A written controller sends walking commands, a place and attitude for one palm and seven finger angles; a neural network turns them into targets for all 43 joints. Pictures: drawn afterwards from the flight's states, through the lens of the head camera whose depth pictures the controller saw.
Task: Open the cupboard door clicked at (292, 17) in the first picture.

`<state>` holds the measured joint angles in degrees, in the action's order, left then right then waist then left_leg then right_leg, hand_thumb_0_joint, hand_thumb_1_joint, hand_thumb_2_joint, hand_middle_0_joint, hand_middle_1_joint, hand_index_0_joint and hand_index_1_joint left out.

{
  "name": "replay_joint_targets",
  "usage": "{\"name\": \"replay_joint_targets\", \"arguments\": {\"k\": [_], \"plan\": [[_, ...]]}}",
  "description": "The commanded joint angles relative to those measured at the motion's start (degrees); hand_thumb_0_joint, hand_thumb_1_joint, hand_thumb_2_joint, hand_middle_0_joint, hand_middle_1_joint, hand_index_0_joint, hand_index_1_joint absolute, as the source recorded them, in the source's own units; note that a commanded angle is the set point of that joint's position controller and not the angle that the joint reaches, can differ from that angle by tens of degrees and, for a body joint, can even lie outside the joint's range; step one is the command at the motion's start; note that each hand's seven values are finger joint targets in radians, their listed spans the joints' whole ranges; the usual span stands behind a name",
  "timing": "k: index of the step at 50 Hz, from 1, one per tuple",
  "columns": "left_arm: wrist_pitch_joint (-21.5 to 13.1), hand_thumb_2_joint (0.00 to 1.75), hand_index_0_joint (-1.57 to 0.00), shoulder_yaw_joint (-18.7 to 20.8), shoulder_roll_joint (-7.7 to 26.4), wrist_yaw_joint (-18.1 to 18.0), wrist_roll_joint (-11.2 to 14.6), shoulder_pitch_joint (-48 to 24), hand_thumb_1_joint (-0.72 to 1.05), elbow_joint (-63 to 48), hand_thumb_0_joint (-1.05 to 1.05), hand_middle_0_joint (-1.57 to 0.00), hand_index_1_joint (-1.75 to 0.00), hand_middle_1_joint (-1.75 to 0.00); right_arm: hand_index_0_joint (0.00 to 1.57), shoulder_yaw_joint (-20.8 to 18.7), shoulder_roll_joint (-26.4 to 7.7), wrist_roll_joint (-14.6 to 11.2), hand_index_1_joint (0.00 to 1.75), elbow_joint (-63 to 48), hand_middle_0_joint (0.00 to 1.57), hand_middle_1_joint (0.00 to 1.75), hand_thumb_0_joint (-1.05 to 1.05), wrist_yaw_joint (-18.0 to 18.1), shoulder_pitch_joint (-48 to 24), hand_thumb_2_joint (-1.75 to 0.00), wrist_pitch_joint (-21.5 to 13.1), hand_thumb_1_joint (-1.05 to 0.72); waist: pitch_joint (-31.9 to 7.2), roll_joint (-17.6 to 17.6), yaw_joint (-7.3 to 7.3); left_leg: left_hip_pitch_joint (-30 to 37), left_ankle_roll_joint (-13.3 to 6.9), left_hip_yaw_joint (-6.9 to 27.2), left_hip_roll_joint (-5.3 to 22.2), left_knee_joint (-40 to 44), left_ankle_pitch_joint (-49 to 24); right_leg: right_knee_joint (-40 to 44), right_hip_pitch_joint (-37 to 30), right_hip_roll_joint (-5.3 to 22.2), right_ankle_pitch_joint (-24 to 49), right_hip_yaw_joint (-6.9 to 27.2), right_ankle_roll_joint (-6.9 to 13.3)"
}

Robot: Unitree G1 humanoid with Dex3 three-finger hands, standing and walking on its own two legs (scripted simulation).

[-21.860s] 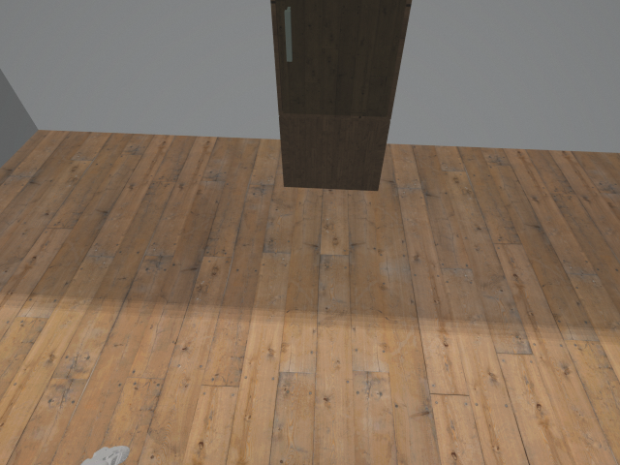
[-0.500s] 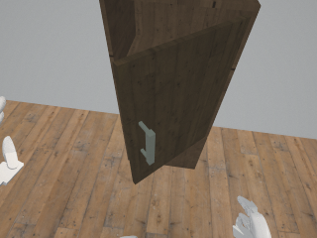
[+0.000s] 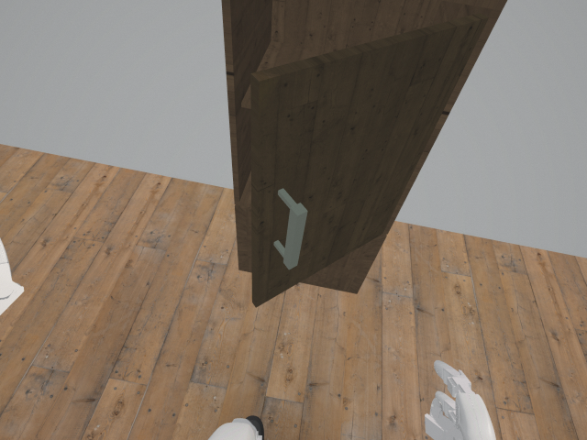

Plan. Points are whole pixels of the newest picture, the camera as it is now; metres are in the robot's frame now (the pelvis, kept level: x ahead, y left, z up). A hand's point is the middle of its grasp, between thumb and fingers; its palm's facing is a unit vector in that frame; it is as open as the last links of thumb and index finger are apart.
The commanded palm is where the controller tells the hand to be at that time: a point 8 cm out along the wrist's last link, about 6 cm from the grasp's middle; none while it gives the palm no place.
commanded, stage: step back with the hand held close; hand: left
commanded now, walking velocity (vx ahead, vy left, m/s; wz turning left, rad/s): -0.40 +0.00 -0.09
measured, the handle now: (287, 231) +0.44 +0.04 -0.02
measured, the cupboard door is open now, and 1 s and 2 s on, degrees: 45 45 45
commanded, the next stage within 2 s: stop stepping back and stand still in 0.14 s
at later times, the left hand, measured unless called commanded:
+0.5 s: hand (16, 415) +0.12 +0.22 +0.17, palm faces +0.29 -0.79 -0.53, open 7.4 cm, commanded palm +0.07 +0.26 +0.19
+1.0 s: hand out of the picture +0.07 +0.22 +0.16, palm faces +0.39 -0.80 -0.45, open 7.4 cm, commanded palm +0.02 +0.26 +0.19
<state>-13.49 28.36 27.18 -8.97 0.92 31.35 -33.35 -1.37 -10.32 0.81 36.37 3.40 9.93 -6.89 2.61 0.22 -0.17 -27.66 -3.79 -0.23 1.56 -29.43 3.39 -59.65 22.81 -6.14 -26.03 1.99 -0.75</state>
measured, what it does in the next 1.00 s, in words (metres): walks backwards: right foot, then left foot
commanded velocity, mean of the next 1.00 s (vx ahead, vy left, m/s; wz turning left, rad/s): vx -0.02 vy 0.01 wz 0.00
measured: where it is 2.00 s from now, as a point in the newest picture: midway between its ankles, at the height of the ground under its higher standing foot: outside the picture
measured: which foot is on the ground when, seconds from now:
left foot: down 0.00-0.44, up 0.46-0.56, down 0.58-1.00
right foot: up 0.00-0.18, down 0.20-1.00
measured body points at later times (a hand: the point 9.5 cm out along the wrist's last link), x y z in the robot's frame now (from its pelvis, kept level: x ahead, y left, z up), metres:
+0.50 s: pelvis -0.10 -0.03 +0.00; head -0.10 -0.01 +0.45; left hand +0.10 +0.26 +0.20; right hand +0.00 -0.29 -0.09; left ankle +0.03 +0.08 -0.71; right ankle -0.21 -0.13 -0.73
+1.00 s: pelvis -0.14 -0.03 +0.01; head -0.16 -0.04 +0.46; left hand +0.05 +0.26 +0.19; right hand -0.01 -0.28 -0.09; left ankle -0.09 +0.09 -0.73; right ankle -0.20 -0.13 -0.73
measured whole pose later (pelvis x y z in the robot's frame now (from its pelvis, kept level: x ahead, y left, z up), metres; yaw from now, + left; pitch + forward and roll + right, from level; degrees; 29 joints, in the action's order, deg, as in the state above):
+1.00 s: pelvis -0.14 -0.03 +0.01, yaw -5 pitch -1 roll -1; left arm -11.1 22.9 21.8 -7.6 1.6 29.2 -21.5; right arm 0.9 -12.0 -0.2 39.6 4.9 12.9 -7.6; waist -1.2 1.4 -1.1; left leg -16.7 0.4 1.1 0.6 -29.4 11.9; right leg -27.7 7.7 -2.5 -18.9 -0.4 1.9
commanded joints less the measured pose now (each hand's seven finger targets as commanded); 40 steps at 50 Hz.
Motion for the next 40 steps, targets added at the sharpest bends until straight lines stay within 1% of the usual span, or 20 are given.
{"name": "replay_joint_targets", "arguments": {"k": [1,3,7,10,12,15,17,19,20,21,22,23,25,28,31,32,34,36,39,40], "plan": [[-1.92,0.90,-0.20,1.02,4.52,-1.53,1.83,-2.86,0.90,-11.68,0.00,-0.20,-0.30,-0.30,0.20,-2.16,-8.43,0.13,0.30,-6.11,0.20,0.30,0.00,0.21,-3.67,-0.90,-4.73,-0.90,-12.40,11.33,0.12,14.10,-1.41,12.34,13.06,22.05,19.67,10.96,-4.43,1.18,-6.08,-3.12,0.97],[-1.93,0.90,-0.20,-0.36,4.54,-1.17,1.87,-5.23,0.90,-12.21,0.00,-0.20,-0.30,-0.30,0.20,-1.96,-8.52,0.54,0.30,-5.31,0.20,0.30,0.00,0.26,-3.36,-0.90,-4.87,-0.90,-14.00,14.94,0.17,19.14,0.58,9.98,12.01,22.62,15.62,20.53,-6.59,1.14,-7.04,-4.24,1.72],[-3.39,0.90,-0.20,3.44,9.96,0.12,2.65,-5.36,0.90,-12.78,0.00,-0.20,-0.30,-0.30,0.20,-1.85,-7.77,1.00,0.30,-5.34,0.20,0.30,0.00,-0.31,-2.47,-0.90,-2.81,-0.90,-17.61,10.35,-0.27,27.67,5.53,2.96,8.62,11.74,-4.90,44.55,-8.49,5.15,5.11,-1.73,5.04],[-4.96,0.90,-0.20,8.24,15.29,0.08,3.24,-6.87,0.90,-13.35,0.00,-0.20,-0.30,-0.30,0.20,-0.16,-6.72,0.92,0.30,-7.37,0.20,0.30,0.00,0.45,-6.24,-0.90,-2.17,-0.90,-14.20,-2.09,-0.80,25.98,5.49,-2.15,2.97,-4.21,5.48,46.46,0.77,18.00,22.78,5.47,5.83],[-3.61,0.90,-0.20,7.48,14.45,0.84,3.46,-6.53,0.90,-13.40,0.00,-0.20,-0.30,-0.30,0.20,-1.04,-7.47,-1.33,0.30,-8.13,0.20,0.30,0.00,1.37,-6.96,-0.90,-3.16,-0.90,-13.29,-9.44,-0.14,25.39,5.71,-1.89,-1.32,-10.42,6.70,42.07,2.80,16.22,29.76,1.60,5.33],[-0.66,0.90,-0.20,7.03,10.80,1.29,4.06,2.83,0.90,-8.53,0.00,-0.20,-0.30,-0.30,0.20,0.22,-7.67,-0.89,0.30,-9.10,0.20,0.30,0.00,2.05,-5.11,-0.90,-1.58,-0.90,-11.10,6.00,1.30,25.31,3.24,3.40,2.48,2.02,-10.07,32.29,-0.38,6.81,19.07,-4.92,0.42],[-1.24,0.90,-0.20,7.42,10.61,1.26,4.32,2.37,0.90,-5.18,0.00,-0.20,-0.30,-0.30,0.20,-0.45,-9.28,-0.99,0.30,-9.73,0.20,0.30,0.00,2.12,-6.08,-0.90,-2.17,-0.90,-6.10,14.91,0.42,14.92,2.31,12.13,7.00,18.03,21.62,32.03,-5.36,1.50,-6.34,-6.31,1.13],[-0.77,0.90,-0.20,8.39,10.36,0.55,3.75,4.31,0.90,-4.70,0.00,-0.20,-0.30,-0.30,0.20,-0.48,-9.29,0.04,0.30,-10.20,0.20,0.30,0.00,2.27,-5.40,-0.90,-2.00,-0.90,-4.81,16.43,-0.03,3.26,6.04,11.25,5.18,23.86,34.39,33.33,-14.95,-0.92,-9.08,-7.95,3.34],[-0.84,0.90,-0.20,8.13,10.24,0.75,3.71,5.76,0.90,-4.79,0.00,-0.20,-0.30,-0.30,0.20,-0.88,-8.78,-0.03,0.30,-9.99,0.20,0.30,0.00,1.99,-4.32,-0.90,-1.75,-0.90,-6.07,11.44,0.07,5.06,7.54,6.30,1.99,17.51,29.58,38.66,-14.42,0.55,-10.17,-6.95,4.47],[-1.08,0.90,-0.20,7.85,10.74,0.95,3.65,7.12,0.90,-5.43,0.00,-0.20,-0.30,-0.30,0.20,-1.24,-8.20,-0.78,0.30,-9.52,0.20,0.30,0.00,1.63,-2.86,-0.90,-1.49,-0.90,-7.17,0.28,0.80,13.94,7.09,-0.69,-2.45,-0.78,18.45,46.44,-3.05,8.26,-13.94,0.71,6.79],[-1.16,0.90,-0.20,8.44,12.10,0.67,4.33,6.11,0.90,-8.01,0.00,-0.20,-0.30,-0.30,0.20,-1.71,-8.15,-0.97,0.30,-8.86,0.20,0.30,0.00,1.48,-3.09,-0.90,-1.39,-0.90,-6.29,-10.41,0.41,18.48,6.56,-0.09,-3.90,-18.50,12.02,51.98,9.36,17.84,-15.63,11.64,9.74],[-0.80,0.90,-0.20,7.27,11.76,0.38,3.80,3.58,0.90,-10.77,0.00,-0.20,-0.30,-0.30,0.20,-1.56,-8.17,-0.63,0.30,-7.94,0.20,0.30,0.00,1.51,-2.86,-0.90,-1.67,-0.90,-4.20,-12.30,0.08,11.54,5.92,1.75,-2.60,-26.26,10.43,51.20,7.86,21.75,-8.56,13.61,12.45],[-1.04,0.90,-0.20,2.80,8.00,-0.14,1.80,-4.27,0.90,-9.50,0.00,-0.20,-0.30,-0.30,0.20,-0.55,-8.09,-0.60,0.30,-6.77,0.20,0.30,0.00,1.54,-2.04,-0.90,-3.50,-0.90,-0.91,-3.38,1.55,6.39,4.36,2.11,1.39,-16.96,14.14,44.06,-0.18,19.31,7.02,6.22,8.95],[-1.11,0.90,-0.20,1.24,7.47,-0.81,0.55,-10.66,0.90,-5.59,0.00,-0.20,-0.30,-0.30,0.20,-1.38,-10.40,-1.00,0.30,-5.41,0.20,0.30,0.00,3.33,-1.00,-0.90,-6.59,-0.90,-2.77,6.26,1.37,18.88,2.28,3.78,2.58,3.52,-2.06,31.42,-3.91,9.69,19.13,-0.63,1.64],[-1.55,0.90,-0.20,1.42,7.59,-0.77,0.59,-8.03,0.90,-6.45,0.00,-0.20,-0.30,-0.30,0.20,-1.01,-9.09,-0.96,0.30,-5.80,0.20,0.30,0.00,2.89,0.76,-0.90,-7.17,-0.90,-11.43,13.46,0.96,25.02,-1.29,13.49,7.78,6.03,-19.43,22.62,-5.73,4.69,10.98,-2.97,-0.33],[-1.99,0.90,-0.20,2.67,8.77,-0.42,0.82,-7.71,0.90,-7.84,0.00,-0.20,-0.30,-0.30,0.20,-1.08,-8.91,-0.50,0.30,-5.64,0.20,0.30,0.00,2.62,-0.24,-0.90,-7.60,-0.90,-11.28,13.02,0.36,21.59,-1.60,16.31,9.36,10.28,-11.65,20.88,-6.91,4.35,0.01,-2.08,-0.30],[-1.80,0.90,-0.20,3.25,7.65,-0.51,1.06,-3.13,0.90,-8.05,0.00,-0.20,-0.30,-0.30,0.20,-0.86,-8.80,-0.47,0.30,-6.39,0.20,0.30,0.00,1.89,-1.19,-0.90,-7.50,-0.90,-9.58,10.59,-0.05,14.78,-2.89,15.48,10.25,12.49,3.68,25.55,-11.30,5.00,-0.47,-1.60,0.15],[-1.54,0.90,-0.20,4.16,7.36,-0.29,1.17,1.21,0.90,-8.50,0.00,-0.20,-0.30,-0.30,0.20,-0.40,-8.32,-0.62,0.30,-7.80,0.20,0.30,0.00,1.35,-2.37,-0.90,-6.72,-0.90,-8.09,8.28,-0.23,8.19,0.40,8.02,5.54,11.35,15.35,36.26,-16.60,5.80,5.51,-2.16,1.34],[-0.51,0.90,-0.20,4.97,7.41,0.07,2.29,5.17,0.90,-4.21,0.00,-0.20,-0.30,-0.30,0.20,-1.17,-7.34,-0.96,0.30,-7.43,0.20,0.30,0.00,0.75,-2.27,-0.90,-4.24,-0.90,-2.82,-9.77,0.46,7.64,4.72,1.23,-1.61,-12.61,12.42,50.19,-3.20,18.78,0.01,16.28,7.95],[-0.53,0.90,-0.20,4.59,7.11,-0.12,2.18,2.67,0.90,-4.33,0.00,-0.20,-0.30,-0.30,0.20,-1.00,-7.20,-0.94,0.30,-6.81,0.20,0.30,0.00,0.78,-2.38,-0.90,-3.80,-0.90,-2.36,-8.79,0.73,5.34,4.66,1.85,-1.10,-17.80,13.24,48.31,-3.64,20.24,8.54,15.73,9.31]]}}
